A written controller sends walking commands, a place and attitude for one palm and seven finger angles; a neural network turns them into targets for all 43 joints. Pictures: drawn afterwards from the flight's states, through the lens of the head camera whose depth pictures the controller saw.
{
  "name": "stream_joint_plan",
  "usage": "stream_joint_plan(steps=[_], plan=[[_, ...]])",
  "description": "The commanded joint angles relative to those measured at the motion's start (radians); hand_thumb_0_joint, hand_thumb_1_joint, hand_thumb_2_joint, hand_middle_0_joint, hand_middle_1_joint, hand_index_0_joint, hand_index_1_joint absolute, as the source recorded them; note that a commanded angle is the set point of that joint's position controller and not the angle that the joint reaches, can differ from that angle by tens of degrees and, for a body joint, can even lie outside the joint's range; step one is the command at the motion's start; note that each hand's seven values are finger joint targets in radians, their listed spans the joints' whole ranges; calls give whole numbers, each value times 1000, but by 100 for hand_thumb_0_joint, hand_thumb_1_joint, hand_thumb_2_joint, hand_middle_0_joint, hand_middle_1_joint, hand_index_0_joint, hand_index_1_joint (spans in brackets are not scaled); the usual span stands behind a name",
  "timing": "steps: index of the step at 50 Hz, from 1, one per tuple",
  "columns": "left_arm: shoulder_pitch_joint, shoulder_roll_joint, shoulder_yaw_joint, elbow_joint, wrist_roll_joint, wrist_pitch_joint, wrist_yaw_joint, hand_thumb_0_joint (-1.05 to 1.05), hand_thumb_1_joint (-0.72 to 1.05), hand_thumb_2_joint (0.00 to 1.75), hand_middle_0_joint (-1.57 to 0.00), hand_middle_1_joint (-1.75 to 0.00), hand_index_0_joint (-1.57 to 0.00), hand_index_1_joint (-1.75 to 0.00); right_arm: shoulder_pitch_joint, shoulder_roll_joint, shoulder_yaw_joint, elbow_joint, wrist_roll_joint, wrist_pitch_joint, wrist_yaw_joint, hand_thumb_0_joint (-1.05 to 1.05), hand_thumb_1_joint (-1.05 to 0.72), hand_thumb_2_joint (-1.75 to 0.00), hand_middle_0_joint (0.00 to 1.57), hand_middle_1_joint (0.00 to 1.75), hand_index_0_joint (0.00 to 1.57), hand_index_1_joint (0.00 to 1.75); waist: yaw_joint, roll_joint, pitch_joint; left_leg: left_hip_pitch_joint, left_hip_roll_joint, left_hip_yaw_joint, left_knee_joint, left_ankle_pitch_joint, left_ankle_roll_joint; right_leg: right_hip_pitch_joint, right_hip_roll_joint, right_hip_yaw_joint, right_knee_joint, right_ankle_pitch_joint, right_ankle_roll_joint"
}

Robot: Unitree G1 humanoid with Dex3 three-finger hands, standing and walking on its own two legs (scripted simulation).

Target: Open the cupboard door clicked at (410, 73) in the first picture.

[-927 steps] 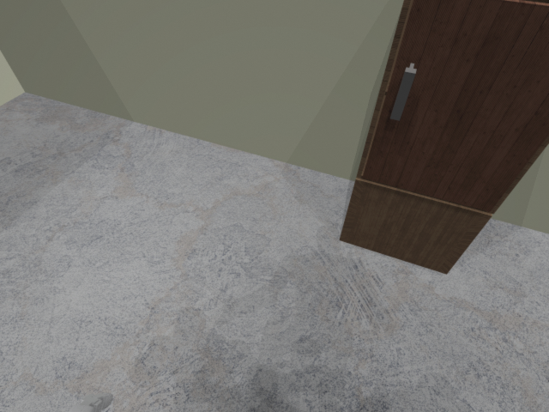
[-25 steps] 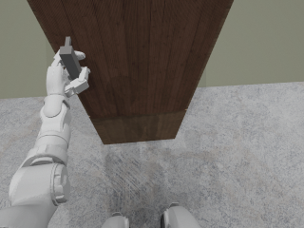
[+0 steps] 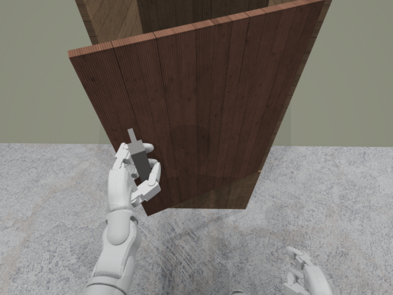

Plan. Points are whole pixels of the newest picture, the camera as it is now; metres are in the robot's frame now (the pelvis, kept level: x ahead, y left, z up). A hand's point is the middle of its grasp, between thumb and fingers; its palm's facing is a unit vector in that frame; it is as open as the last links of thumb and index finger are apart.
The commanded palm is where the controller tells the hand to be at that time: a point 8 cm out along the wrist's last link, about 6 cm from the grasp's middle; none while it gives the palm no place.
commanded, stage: pull the door open along its arc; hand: left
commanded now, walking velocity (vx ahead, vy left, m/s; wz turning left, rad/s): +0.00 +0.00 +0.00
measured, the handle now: (140, 159) +0.38 +0.13 +0.05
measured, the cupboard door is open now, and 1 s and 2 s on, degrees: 24 37 40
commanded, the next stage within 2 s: open thumb and fingers to let go in 0.40 s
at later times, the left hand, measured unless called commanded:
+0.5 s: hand (182, 215) +0.26 +0.04 +0.06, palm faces +0.30 -0.95 -0.04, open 6.7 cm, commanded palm +0.21 +0.08 +0.06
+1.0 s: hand (174, 214) +0.26 +0.05 +0.06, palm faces +0.35 -0.94 -0.04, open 12.3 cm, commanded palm +0.21 +0.08 +0.06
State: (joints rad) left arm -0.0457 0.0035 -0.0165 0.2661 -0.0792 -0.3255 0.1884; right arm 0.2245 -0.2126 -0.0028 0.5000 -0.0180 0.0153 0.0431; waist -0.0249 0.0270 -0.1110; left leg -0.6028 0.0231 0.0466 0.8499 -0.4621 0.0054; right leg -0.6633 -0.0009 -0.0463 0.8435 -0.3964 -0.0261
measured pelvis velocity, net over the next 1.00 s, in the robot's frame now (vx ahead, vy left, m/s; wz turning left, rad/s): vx -0.02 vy -0.02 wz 0.07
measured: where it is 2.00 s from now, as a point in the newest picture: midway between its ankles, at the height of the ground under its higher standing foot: outside the picture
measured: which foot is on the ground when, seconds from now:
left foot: down 0.00-1.00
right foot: down 0.00-1.00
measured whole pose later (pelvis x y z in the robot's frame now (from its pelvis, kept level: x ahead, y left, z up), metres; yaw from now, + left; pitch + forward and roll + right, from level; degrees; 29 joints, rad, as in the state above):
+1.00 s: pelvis -0.02 -0.02 -0.01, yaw +4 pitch +9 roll +0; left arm 0.14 -0.08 -0.28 0.07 0.09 -0.21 0.55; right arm 0.20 -0.19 0.01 0.55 -0.06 -0.03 0.02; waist -0.01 0.05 -0.10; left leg -0.61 0.01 -0.03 0.92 -0.46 -0.03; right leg -0.65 -0.02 -0.12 0.92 -0.42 -0.06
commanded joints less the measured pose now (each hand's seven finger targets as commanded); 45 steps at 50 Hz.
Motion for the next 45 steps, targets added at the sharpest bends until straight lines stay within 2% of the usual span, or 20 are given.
stream_joint_plan(steps=[1,2,3,7,8,10,16,19,23,25,27,28,30,32,33,35,39,40,42,45], plan=[[-49,-8,10,-349,51,-72,209,0,90,90,-40,-135,-40,-135,-5,-81,-39,-122,-19,-46,3,0,-90,-90,20,30,20,30,46,-60,-304,73,-29,-18,-65,408,-4,291,2,-1,-52,460,1],[-26,-31,-19,-377,78,-62,245,0,90,90,-40,-135,-40,-135,-11,-75,-39,-127,-25,-45,5,0,-90,-90,20,30,20,30,50,-40,-316,74,-32,-17,-60,408,-4,298,0,4,-49,466,-1],[14,-59,-54,-369,105,-45,280,0,90,90,-40,-135,-40,-135,-11,-75,-37,-131,-30,-42,5,0,-90,-90,20,30,20,30,38,-90,-294,67,-28,-27,-59,402,-2,290,2,-3,-51,457,-1],[15,-122,-159,-418,190,7,362,0,90,90,-40,-135,-40,-135,-42,-64,-34,-134,-45,-35,-3,0,-90,-90,20,30,20,30,20,-70,-265,67,-29,-31,-53,341,-1,261,-5,6,-64,398,-1],[44,-144,-181,-419,202,23,370,0,90,90,-40,-135,-40,-135,-45,-62,-31,-139,-49,-36,-9,0,-90,-90,20,30,20,30,18,-99,-256,63,-29,-36,-52,336,1,264,-4,4,-70,396,-1],[52,-176,-216,-431,220,46,390,0,90,90,-40,-135,-40,-135,-68,-52,-27,-137,-52,-37,-17,0,-90,-90,20,30,20,30,16,-101,-255,62,-32,-40,-48,312,1,266,-10,12,-82,378,0],[255,-237,-310,-553,185,85,357,0,90,90,-40,-135,-40,-135,-99,-37,-15,-154,-41,-52,-18,0,-90,-90,20,30,20,30,24,-103,-263,84,-40,-45,-54,311,0,345,-31,28,-111,484,15],[399,-243,-328,-592,166,98,331,0,90,90,-40,-135,-40,-135,-110,-33,-7,-162,-33,-59,-13,0,-90,-90,20,30,20,30,30,-104,-225,75,-41,-48,-56,308,-3,362,-36,29,-119,521,18],[275,-199,-276,-575,167,92,356,0,90,90,-40,-135,-40,-135,-119,-38,-4,-144,-41,-70,-26,0,-90,-90,20,30,20,30,17,-110,-158,48,-51,-59,-36,239,-5,303,-46,63,-152,425,25],[139,-166,-232,-527,172,79,379,0,90,90,-40,-135,-40,-135,-124,-39,-3,-122,-47,-77,-34,0,-90,-90,20,30,20,30,4,-117,-134,19,-55,-65,-16,197,-6,244,-53,82,-155,326,28],[156,-171,-216,-473,171,70,383,0,76,84,-39,-134,-39,-134,-126,-35,-3,-114,-52,-87,-38,0,-90,-90,20,30,20,30,16,-144,-141,3,-57,-67,-9,176,-7,245,-63,109,-173,281,35],[166,-154,-198,-485,168,64,383,0,69,81,-38,-133,-38,-133,-128,-37,-9,-116,-50,-88,-39,0,-90,-90,20,30,20,30,31,-131,-175,6,-59,-64,-11,186,-7,269,-63,114,-170,295,32],[157,-167,-214,-493,168,59,378,0,55,75,-38,-131,-38,-131,-114,-36,-13,-115,-49,-86,-41,0,-90,-90,20,30,20,30,30,-124,-229,17,-60,-58,-16,206,-7,302,-66,112,-154,344,33],[190,-178,-226,-486,165,58,366,0,41,69,-36,-130,-36,-130,-106,-36,-16,-120,-45,-84,-42,0,-90,-90,20,30,20,30,29,-142,-235,16,-58,-58,-20,222,-7,322,-67,106,-148,395,36],[172,-180,-237,-485,170,61,363,0,34,66,-36,-129,-36,-129,-103,-40,-17,-121,-44,-83,-41,0,-90,-90,20,30,20,30,26,-119,-239,21,-58,-58,-24,229,-6,321,-65,99,-137,412,32],[151,-189,-255,-506,174,55,360,0,20,60,-35,-127,-35,-127,-105,-42,-19,-123,-44,-82,-42,0,-90,-90,20,30,20,30,18,-109,-239,35,-55,-54,-21,229,-2,300,-61,89,-135,390,32],[106,-202,-283,-471,179,46,349,0,-8,48,-33,-124,-33,-124,-106,-51,-19,-118,-44,-92,-43,0,-90,-90,20,30,20,30,-5,-161,-183,26,-48,-64,-21,189,5,239,-56,74,-148,279,31],[79,-217,-302,-479,183,42,348,0,-15,45,-32,-124,-32,-124,-109,-53,-18,-117,-44,-96,-42,0,-90,-90,20,30,20,30,-8,-137,-180,29,-50,-66,-19,183,6,221,-54,73,-145,249,27],[55,-216,-300,-453,180,41,347,0,-29,39,-32,-122,-32,-122,-111,-55,-17,-115,-44,-104,-43,0,-90,-90,20,30,20,30,-10,-151,-170,15,-51,-68,-12,153,7,201,-58,81,-158,178,28],[46,-227,-314,-453,186,42,351,0,-50,30,-30,-120,-30,-120,-116,-55,-19,-122,-39,-104,-39,0,-90,-90,20,30,20,30,3,-97,-187,34,-51,-63,-20,158,9,185,-43,56,-140,133,10]])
